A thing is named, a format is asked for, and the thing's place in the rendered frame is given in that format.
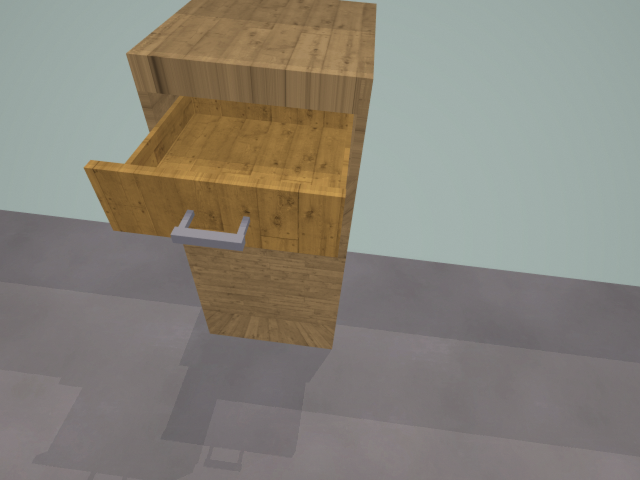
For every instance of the cabinet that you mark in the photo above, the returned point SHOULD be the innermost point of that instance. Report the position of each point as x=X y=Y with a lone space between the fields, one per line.
x=308 y=54

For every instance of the drawer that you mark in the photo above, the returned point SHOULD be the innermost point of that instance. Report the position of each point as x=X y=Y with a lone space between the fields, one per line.
x=285 y=168

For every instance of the handle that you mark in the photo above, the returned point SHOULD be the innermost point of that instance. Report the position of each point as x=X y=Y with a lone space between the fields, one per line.
x=184 y=235

